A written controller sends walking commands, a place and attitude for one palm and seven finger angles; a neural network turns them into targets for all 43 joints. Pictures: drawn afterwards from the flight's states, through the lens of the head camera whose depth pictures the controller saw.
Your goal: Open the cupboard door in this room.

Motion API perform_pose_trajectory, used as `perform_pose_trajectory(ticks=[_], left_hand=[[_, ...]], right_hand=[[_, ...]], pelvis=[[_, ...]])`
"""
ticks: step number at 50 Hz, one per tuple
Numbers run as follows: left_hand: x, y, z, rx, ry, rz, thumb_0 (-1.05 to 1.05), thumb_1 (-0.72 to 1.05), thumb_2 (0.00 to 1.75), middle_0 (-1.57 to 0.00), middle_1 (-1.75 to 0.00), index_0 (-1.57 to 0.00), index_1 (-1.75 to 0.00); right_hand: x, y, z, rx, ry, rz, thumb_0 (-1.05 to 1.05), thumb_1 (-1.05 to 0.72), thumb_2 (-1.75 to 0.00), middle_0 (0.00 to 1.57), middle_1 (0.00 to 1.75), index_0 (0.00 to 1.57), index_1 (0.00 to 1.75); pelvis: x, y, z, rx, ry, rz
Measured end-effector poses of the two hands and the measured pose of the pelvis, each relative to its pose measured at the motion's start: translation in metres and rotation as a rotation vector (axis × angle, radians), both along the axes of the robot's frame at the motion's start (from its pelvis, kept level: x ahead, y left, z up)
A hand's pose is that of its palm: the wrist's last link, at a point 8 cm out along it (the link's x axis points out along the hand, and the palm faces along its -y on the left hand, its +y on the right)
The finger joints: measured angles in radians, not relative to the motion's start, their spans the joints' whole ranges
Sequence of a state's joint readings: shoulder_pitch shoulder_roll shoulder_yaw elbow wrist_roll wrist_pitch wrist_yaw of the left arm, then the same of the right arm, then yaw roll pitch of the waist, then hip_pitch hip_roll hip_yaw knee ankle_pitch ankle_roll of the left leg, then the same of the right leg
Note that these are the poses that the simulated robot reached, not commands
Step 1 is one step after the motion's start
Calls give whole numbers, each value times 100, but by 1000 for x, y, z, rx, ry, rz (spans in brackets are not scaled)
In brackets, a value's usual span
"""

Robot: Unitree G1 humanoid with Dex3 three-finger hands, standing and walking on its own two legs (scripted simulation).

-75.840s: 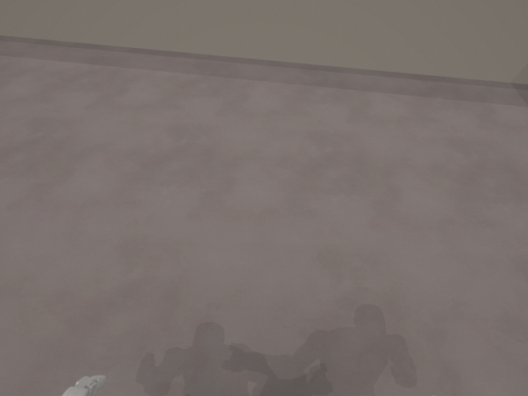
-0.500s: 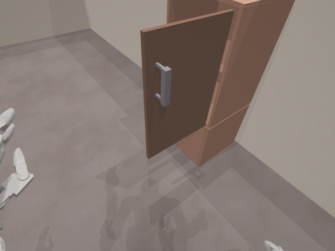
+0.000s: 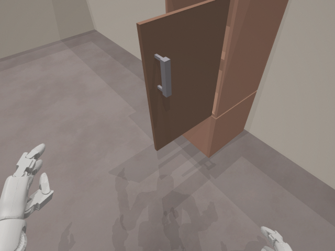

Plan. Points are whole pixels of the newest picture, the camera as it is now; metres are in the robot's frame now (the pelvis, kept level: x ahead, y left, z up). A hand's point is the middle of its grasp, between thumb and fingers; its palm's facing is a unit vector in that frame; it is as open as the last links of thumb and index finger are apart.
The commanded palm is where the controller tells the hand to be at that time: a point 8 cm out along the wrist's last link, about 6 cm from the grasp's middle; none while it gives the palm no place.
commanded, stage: let the arm hang, fingers relaxed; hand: left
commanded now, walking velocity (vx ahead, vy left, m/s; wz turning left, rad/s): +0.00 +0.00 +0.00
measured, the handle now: (162, 75) +0.63 +0.05 +0.10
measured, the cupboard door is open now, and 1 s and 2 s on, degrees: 89 89 89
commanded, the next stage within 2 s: look to check the result in 1.02 s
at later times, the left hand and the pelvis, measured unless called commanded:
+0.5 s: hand out of the picture -0.04 +0.20 -0.16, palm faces +0.04 -0.96 -0.26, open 7.3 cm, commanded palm none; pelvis -0.03 -0.01 +0.01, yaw +2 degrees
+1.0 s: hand out of the picture +0.03 +0.24 -0.14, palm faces +0.02 -0.95 -0.32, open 7.4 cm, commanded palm none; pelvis -0.02 +0.01 +0.02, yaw +2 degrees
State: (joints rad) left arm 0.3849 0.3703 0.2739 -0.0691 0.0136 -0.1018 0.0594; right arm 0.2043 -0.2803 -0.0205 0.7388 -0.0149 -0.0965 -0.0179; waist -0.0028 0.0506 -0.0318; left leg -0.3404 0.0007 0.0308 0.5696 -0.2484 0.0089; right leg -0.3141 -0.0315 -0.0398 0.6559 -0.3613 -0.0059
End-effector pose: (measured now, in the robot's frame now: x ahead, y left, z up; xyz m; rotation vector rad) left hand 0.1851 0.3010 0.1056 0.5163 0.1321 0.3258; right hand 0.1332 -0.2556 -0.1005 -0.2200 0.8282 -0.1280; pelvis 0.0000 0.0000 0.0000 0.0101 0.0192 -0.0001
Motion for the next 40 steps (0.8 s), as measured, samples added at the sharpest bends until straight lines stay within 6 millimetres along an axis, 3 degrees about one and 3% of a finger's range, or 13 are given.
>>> perform_pose_trajectory(ticks=[3, 6, 9, 11, 17, 24, 30, 40], left_hand=[[-15, -13, -94, -143, 372, 63, 1, 90, 90, -20, -30, -20, -30], [-60, -50, -167, -275, 681, 66, 1, 90, 90, -20, -30, -19, -30], [-113, -89, -215, -410, 904, 64, 1, 90, 90, -20, -30, -20, -30], [-138, -95, -231, -480, 954, 133, 0, 95, 90, -21, -30, -21, -30], [-191, -80, -240, -492, 1093, 222, -2, 98, 90, -21, -30, -21, -30], [-227, -57, -229, -449, 1183, 284, 0, 93, 90, -21, -30, -20, -30], [-227, -39, -222, -415, 1169, 305, 1, 91, 90, -21, -30, -20, -30], [-194, -21, -218, -385, 1099, 270, 1, 90, 90, -20, -30, -20, -30]], right_hand=[[-12, -7, -20, 10, 78, 1, 1, -91, -90, 20, 30, 20, 30], [-33, -10, -29, 26, 164, -18, 1, -91, -90, 20, 30, 20, 29], [-60, -10, -30, 16, 277, -28, 1, -91, -90, 20, 30, 20, 29], [-79, -11, -30, -3, 346, -33, 1, -91, -90, 20, 30, 20, 29], [-123, -1, -28, -10, 504, -43, 1, -91, -90, 20, 30, 20, 29], [-146, 16, -35, 43, 540, -61, 1, -91, -90, 20, 30, 20, 29], [-152, 21, -38, 56, 540, -70, 0, -91, -90, 20, 30, 20, 29], [-147, 7, -32, 10, 522, -87, 0, -91, -90, 20, 30, 20, 29]], pelvis=[[-8, -3, -6, 25, 2, 11], [-11, -9, -5, 17, -17, 21], [-13, -13, -2, 7, -29, 27], [-14, -15, -2, -11, -34, 37], [-23, -16, 6, -22, -47, 42], [-32, -8, 11, -23, -53, 34], [-36, -1, 12, -20, -57, 30], [-35, 6, 13, -13, -53, 27]])
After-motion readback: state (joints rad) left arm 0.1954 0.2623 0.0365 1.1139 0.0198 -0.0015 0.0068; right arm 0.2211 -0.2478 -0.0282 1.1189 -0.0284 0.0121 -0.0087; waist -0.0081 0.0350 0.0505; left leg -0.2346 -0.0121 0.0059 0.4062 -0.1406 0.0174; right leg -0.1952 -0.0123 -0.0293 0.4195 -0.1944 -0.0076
